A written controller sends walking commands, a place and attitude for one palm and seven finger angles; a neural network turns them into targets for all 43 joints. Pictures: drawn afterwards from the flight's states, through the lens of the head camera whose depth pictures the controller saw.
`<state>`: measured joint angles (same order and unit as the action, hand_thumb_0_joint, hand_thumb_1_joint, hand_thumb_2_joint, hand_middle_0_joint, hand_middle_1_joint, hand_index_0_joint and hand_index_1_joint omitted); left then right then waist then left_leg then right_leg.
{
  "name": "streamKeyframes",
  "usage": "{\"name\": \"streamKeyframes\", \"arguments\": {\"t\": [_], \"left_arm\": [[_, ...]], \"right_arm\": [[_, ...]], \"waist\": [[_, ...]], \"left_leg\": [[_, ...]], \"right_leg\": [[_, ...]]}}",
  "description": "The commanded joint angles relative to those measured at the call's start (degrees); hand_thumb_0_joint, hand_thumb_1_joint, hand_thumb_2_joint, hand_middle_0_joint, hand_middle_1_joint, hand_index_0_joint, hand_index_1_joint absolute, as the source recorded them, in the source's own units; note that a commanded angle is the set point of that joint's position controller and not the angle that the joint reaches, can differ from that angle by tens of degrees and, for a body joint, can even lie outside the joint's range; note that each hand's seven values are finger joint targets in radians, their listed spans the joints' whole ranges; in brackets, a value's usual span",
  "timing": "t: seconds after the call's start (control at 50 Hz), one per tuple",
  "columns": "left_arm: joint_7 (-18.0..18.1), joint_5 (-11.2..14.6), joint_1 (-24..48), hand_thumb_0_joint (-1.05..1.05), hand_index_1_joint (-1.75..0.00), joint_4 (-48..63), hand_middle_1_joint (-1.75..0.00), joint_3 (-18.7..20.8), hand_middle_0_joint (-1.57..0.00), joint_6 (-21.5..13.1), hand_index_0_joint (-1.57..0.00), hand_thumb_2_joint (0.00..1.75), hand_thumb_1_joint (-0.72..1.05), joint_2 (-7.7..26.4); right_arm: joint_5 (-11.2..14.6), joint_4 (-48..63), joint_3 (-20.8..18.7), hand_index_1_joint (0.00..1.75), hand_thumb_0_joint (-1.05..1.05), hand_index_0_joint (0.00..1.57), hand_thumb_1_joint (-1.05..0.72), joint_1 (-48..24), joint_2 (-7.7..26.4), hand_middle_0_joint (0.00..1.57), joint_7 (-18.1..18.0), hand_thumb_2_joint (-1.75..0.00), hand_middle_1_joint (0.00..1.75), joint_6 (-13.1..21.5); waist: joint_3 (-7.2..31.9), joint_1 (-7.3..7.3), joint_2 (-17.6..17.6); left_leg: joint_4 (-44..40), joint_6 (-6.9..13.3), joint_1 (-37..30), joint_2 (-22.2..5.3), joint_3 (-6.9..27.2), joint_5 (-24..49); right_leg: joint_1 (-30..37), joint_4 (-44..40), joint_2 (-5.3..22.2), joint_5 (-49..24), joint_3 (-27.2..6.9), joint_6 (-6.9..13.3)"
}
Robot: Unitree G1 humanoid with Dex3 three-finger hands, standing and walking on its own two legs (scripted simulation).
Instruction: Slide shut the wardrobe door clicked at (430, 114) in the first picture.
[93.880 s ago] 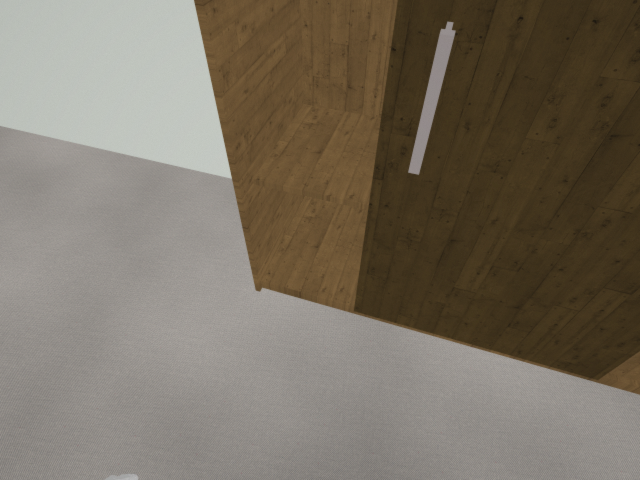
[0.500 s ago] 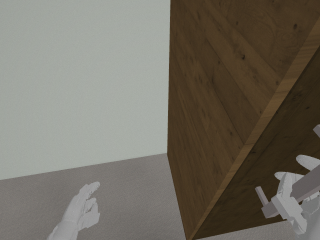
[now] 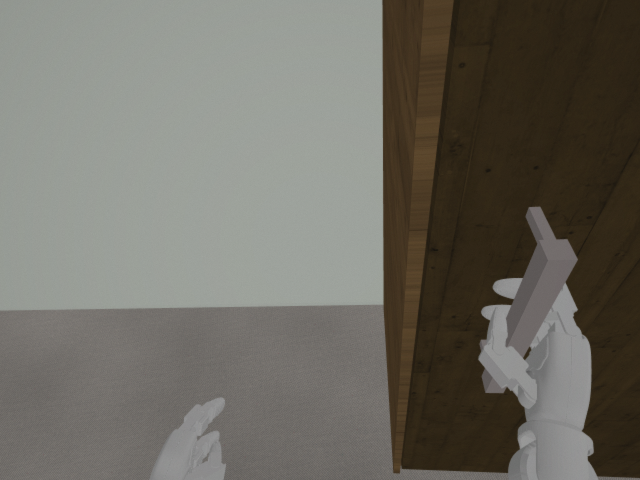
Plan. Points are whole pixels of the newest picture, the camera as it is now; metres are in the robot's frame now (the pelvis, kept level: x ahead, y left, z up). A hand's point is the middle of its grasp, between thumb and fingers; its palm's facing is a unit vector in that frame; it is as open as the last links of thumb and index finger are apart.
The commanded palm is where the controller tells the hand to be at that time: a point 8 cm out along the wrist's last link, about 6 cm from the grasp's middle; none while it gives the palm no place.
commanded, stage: step sideways, sliding the door along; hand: right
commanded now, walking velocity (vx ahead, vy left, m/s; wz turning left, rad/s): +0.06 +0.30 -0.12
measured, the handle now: (511, 314) +0.27 -0.22 +0.09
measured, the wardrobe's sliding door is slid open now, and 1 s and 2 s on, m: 0.00 0.00 0.00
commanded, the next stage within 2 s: stop walking and hold the door there in 1.24 s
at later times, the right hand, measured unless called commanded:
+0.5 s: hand (509, 361) +0.21 -0.20 +0.09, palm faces -0.02 +1.00 -0.06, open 6.3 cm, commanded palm +0.20 -0.24 +0.08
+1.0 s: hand (497, 353) +0.22 -0.19 +0.10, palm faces +0.24 +0.96 -0.11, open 6.2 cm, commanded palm +0.20 -0.18 +0.10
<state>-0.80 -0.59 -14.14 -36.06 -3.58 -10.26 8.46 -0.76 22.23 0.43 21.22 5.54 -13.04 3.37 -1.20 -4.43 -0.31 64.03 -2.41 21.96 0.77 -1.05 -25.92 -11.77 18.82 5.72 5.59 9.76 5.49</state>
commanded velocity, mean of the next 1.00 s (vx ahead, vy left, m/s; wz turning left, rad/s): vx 0.16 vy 0.28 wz -0.18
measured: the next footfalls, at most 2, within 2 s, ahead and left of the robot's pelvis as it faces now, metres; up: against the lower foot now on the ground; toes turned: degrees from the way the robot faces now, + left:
left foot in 0.28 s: -0.06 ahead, +0.07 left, +0.00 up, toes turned +5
right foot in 0.40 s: +0.01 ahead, -0.16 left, +0.00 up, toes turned -3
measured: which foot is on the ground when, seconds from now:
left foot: up 0.00-0.26, down 0.28-0.40, up 0.42-0.94, down 0.96-1.00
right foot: down 0.00-0.24, up 0.26-0.38, down 0.40-1.00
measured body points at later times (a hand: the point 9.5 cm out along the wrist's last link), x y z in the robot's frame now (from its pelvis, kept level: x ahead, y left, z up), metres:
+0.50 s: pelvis -0.11 -0.08 -0.03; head -0.11 -0.13 +0.41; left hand +0.02 +0.15 -0.12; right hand +0.21 -0.25 +0.10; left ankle -0.11 +0.07 -0.69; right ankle -0.03 -0.16 -0.76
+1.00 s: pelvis -0.11 -0.01 -0.02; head -0.11 -0.02 +0.43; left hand +0.09 +0.18 -0.10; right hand +0.20 -0.24 +0.11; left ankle -0.14 +0.09 -0.76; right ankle -0.03 -0.15 -0.75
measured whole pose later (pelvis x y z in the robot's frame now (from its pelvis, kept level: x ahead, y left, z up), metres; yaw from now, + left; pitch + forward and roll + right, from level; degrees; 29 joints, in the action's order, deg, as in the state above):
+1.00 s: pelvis -0.11 -0.01 -0.02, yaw +0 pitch -1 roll +2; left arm 3.0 0.9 -6.7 -35.6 -3.3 0.1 9.7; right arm 3.6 -3.6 -2.0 -10.3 12.3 -9.9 -2.7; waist -1.9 -3.2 -0.8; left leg 25.6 2.9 8.2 1.7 -6.8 -15.3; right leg -22.5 34.9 6.0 14.1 1.0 -1.7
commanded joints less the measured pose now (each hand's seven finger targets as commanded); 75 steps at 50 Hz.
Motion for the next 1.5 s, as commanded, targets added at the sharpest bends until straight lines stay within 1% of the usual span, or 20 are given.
{"name": "streamKeyframes", "arguments": {"t": [0.0, 0.18, 0.22, 0.24, 0.28, 0.32, 0.36, 0.38, 0.42, 0.54, 0.84, 0.96, 1.08, 1.1, 1.14, 1.18, 1.32, 1.34, 1.4, 1.48], "left_arm": [[1.5, 0.1, 8.0, 0.00, -0.30, 9.0, -0.30, 4.1, -0.20, -1.8, -0.20, 0.90, 0.90, 9.8], [2.1, -0.9, 8.4, 0.00, -0.30, 10.3, -0.30, 5.9, -0.20, 2.8, -0.20, 0.90, 0.90, 9.1], [1.9, 1.3, 8.8, 0.00, -0.30, 7.8, -0.30, 5.4, -0.20, 3.7, -0.20, 0.90, 0.90, 8.3], [2.5, 0.8, 12.3, 0.00, -0.30, 8.8, -0.30, 5.7, -0.20, 3.8, -0.20, 0.90, 0.90, 9.2], [1.1, -1.0, 12.3, 0.00, -0.30, 11.3, -0.30, 3.1, -0.20, 6.0, -0.20, 0.90, 0.90, 6.1], [2.1, 0.6, 13.9, 0.00, -0.30, 9.0, -0.30, 5.2, -0.20, 7.6, -0.20, 0.90, 0.90, 9.6], [4.1, 0.5, 8.2, 0.00, -0.30, 5.8, -0.30, 3.7, -0.20, 7.9, -0.20, 0.90, 0.90, 9.5], [4.2, 0.4, 8.3, 0.00, -0.30, 7.3, -0.30, 4.8, -0.20, 6.8, -0.20, 0.90, 0.90, 12.9], [4.2, 0.4, 10.7, 0.00, -0.30, 5.5, -0.30, 3.3, -0.20, 6.9, -0.20, 0.90, 0.90, 9.2], [3.8, 0.8, 12.5, 0.00, -0.30, 4.7, -0.30, 3.9, -0.20, 8.4, -0.20, 0.90, 0.90, 10.0], [4.4, 1.5, 11.2, 0.00, -0.30, 7.1, -0.30, 3.2, -0.20, 8.4, -0.20, 0.90, 0.90, 8.5], [4.5, 1.3, 13.4, 0.00, -0.30, 8.1, -0.30, 2.6, -0.20, 7.4, -0.20, 0.90, 0.90, 6.5], [5.4, 0.7, 11.2, 0.00, -0.30, 7.7, -0.30, 2.4, -0.20, 7.2, -0.20, 0.90, 0.90, 6.6], [5.2, 0.8, 9.8, 0.00, -0.30, 7.8, -0.30, 3.3, -0.20, 7.1, -0.20, 0.90, 0.90, 7.1], [3.4, 0.6, 9.8, 0.00, -0.30, 9.4, -0.30, 4.9, -0.20, 5.3, -0.20, 0.90, 0.90, 10.2], [1.9, 0.6, 10.2, 0.00, -0.30, 8.4, -0.30, 6.2, -0.20, 4.1, -0.20, 0.90, 0.90, 10.9], [0.5, 1.3, 8.9, 0.00, -0.30, 10.4, -0.30, 7.9, -0.20, 2.2, -0.20, 0.90, 0.90, 11.5], [1.9, 1.6, 5.2, 0.00, -0.30, 6.0, -0.30, 9.5, -0.20, 4.2, -0.20, 0.90, 0.90, 13.0], [2.0, 2.1, 6.3, 0.00, -0.30, 9.2, -0.30, 8.0, -0.20, 3.9, -0.20, 0.90, 0.90, 11.5], [3.3, 2.7, 6.3, 0.00, -0.30, 8.9, -0.30, 5.9, -0.20, 3.0, -0.20, 0.90, 0.90, 8.2]], "right_arm": [[0.1, 13.7, 17.3, 1.40, 0.00, 0.45, -0.90, -18.3, -1.8, 0.45, 6.6, -0.90, 1.40, 4.7], [1.6, 2.4, 11.1, 1.40, 0.00, 0.45, -0.90, -29.8, 1.4, 0.45, 7.3, -0.90, 1.40, 0.1], [1.0, 3.4, 9.1, 1.40, 0.00, 0.45, -0.90, -34.7, 4.7, 0.45, 7.6, -0.90, 1.40, 1.2], [1.6, 5.2, 6.8, 1.40, 0.00, 0.45, -0.90, -38.1, 7.4, 0.45, 7.4, -0.90, 1.40, 2.4], [2.9, 7.9, 8.9, 1.40, 0.00, 0.45, -0.90, -41.3, 3.0, 0.45, 7.6, -0.90, 1.40, 4.3], [1.4, 1.8, 1.6, 1.40, 0.00, 0.45, -0.90, -44.2, 10.4, 0.45, 7.0, -0.90, 1.40, 4.5], [1.9, -1.2, 5.4, 1.40, 0.00, 0.45, -0.90, -44.1, 6.1, 0.45, 7.5, -0.90, 1.40, 4.9], [3.1, 0.0, 5.1, 1.40, 0.00, 0.45, -0.90, -44.6, 6.7, 0.45, 7.8, -0.90, 1.40, 6.3], [3.9, 0.2, -0.9, 1.40, 0.00, 0.45, -0.90, -46.5, 13.0, 0.45, 7.6, -0.90, 1.40, 7.4], [1.2, -5.4, 1.4, 1.40, 0.00, 0.45, -0.90, -45.7, 10.9, 0.45, 7.7, -0.90, 1.40, 4.3], [2.9, -8.8, 5.4, 1.40, 0.00, 0.45, -0.90, -51.5, 7.4, 0.45, 7.1, -0.90, 1.40, 2.3], [3.2, -4.0, 8.7, 1.40, 0.00, 0.45, -0.90, -56.9, 5.1, 0.45, 6.7, -0.90, 1.40, 1.6], [2.9, -1.0, 14.8, 1.40, 0.00, 0.45, -0.90, -56.0, -2.0, 0.45, 7.6, -0.90, 1.40, 4.6], [3.3, -1.0, 16.2, 1.40, 0.00, 0.45, -0.90, -54.6, -3.1, 0.45, 8.3, -0.90, 1.40, 5.0], [4.1, 2.2, 20.5, 1.40, 0.00, 0.45, -0.90, -54.5, -7.1, 0.45, 9.7, -0.90, 1.40, 7.0], [2.8, 6.8, 16.7, 1.40, 0.00, 0.45, -0.90, -56.9, -2.5, 0.45, 10.2, -0.90, 1.40, 8.4], [1.8, 5.9, 15.0, 1.40, 0.00, 0.45, -0.90, -51.7, -1.8, 0.45, 11.3, -0.90, 1.40, 7.3], [0.9, -14.4, -19.5, 1.40, 0.00, 0.45, -0.90, -38.6, 26.6, 0.45, 6.9, -0.90, 1.40, 6.5], [2.3, -7.3, -7.8, 1.40, 0.00, 0.45, -0.90, -39.9, 14.7, 0.45, 8.2, -0.90, 1.40, 7.7], [2.2, -11.9, -17.0, 1.40, 0.00, 0.45, -0.90, -34.6, 24.2, 0.45, 6.6, -0.90, 1.40, 8.4]], "waist": [[9.4, 5.71, -9.2], [12.2, 5.51, -11.0], [10.0, 4.97, 15.5], [6.4, 3.99, 20.3], [4.9, 4.38, 8.1], [1.2, 4.69, 9.0], [8.0, 8.08, -12.3], [9.9, 7.09, -34.7], [11.1, 6.38, -11.4], [10.2, 4.80, -10.8], [12.4, 5.51, -14.5], [8.9, 3.79, 11.8], [13.2, 4.30, 6.0], [16.8, 6.27, 3.4], [23.0, 5.92, -11.3], [17.0, 6.84, -1.9], [15.7, 5.45, -13.4], [16.6, 4.73, -15.9], [13.7, 5.20, -20.7], [12.4, 5.31, 0.9]], "left_leg": [[-2.7, 0.6, 4.0, 2.3, -2.5, 0.6], [-34.5, 5.5, -19.4, 7.8, -10.4, -5.5], [-53.4, 16.5, 0.2, -11.2, 7.8, 0.1], [-54.0, 22.6, 10.4, -21.7, 21.0, 0.6], [-47.9, 12.6, -0.3, -19.2, 10.9, 3.7], [-46.5, 14.9, 4.5, -13.8, 9.3, -0.1], [-23.7, 9.7, 7.9, -6.3, -1.3, -0.1], [-5.2, 3.6, 19.9, 2.4, -4.2, -11.5], [6.8, 3.1, 14.5, 0.2, 7.9, -3.4], [1.0, 1.2, 9.6, -1.4, 1.2, 13.4], [-36.5, 3.5, -12.9, 1.6, -6.0, 2.7], [-50.7, 14.3, -12.2, -18.2, 12.5, 4.6], [-30.6, 11.0, -22.0, -11.9, -1.6, 51.1], [-20.6, 7.0, -10.8, -10.3, -3.7, 44.5], [2.6, 1.0, 9.7, -2.7, 4.2, -6.8], [6.6, 1.9, 13.6, -5.2, 7.1, -3.1], [-10.0, -0.2, 3.9, -5.0, -1.8, 9.5], [-10.6, -0.9, 4.2, -3.4, -4.3, 10.7], [-22.5, -1.1, -2.7, -0.9, -8.2, 10.4], [-40.7, 1.7, -15.4, -8.6, 0.9, 34.1]], "right_leg": [[10.9, -15.7, 12.6, 19.9, -11.6, -10.6], [2.4, -13.4, 4.1, 13.5, -2.5, -19.8], [7.6, 28.3, -4.2, 15.8, 1.5, -17.0], [0.2, 52.2, -2.4, 22.6, -10.0, -12.9], [-15.5, 51.6, -1.8, 25.1, -14.8, -9.2], [-6.7, 34.7, -0.5, 23.2, -10.1, -7.6], [12.1, 7.9, 0.2, 14.6, -7.9, -7.7], [18.0, -4.3, 17.8, 14.0, -39.2, -3.2], [9.7, -11.5, 23.2, 29.9, -51.3, -1.5], [5.2, -11.5, 11.3, 27.6, -20.4, -7.8], [5.4, -8.5, 11.4, 20.1, -16.2, -3.4], [-14.5, 33.4, -2.5, 21.0, -7.8, -7.1], [-3.3, 12.2, -4.1, 9.2, 0.9, -6.6], [13.4, 6.4, -0.2, -4.7, -3.0, -4.9], [28.1, 3.9, 28.4, -37.3, -38.5, 8.0], [21.2, 1.5, 27.0, -23.8, -34.3, 7.1], [12.6, 1.1, 15.0, -17.5, -8.7, -0.4], [12.5, 1.1, 14.1, -18.9, -5.9, -0.5], [7.4, 5.6, 10.8, -17.4, -1.9, -2.1], [-3.8, 23.0, 1.3, 9.5, -1.0, -7.4]]}}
